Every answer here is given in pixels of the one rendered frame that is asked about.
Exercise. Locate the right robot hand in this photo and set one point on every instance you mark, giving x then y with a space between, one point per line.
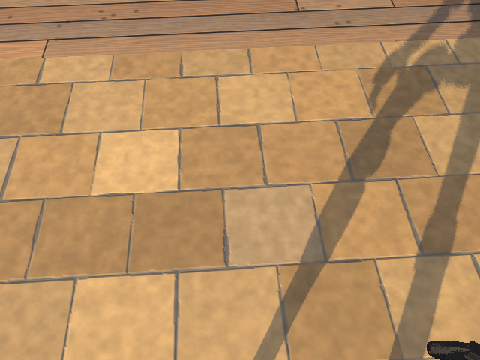
453 350

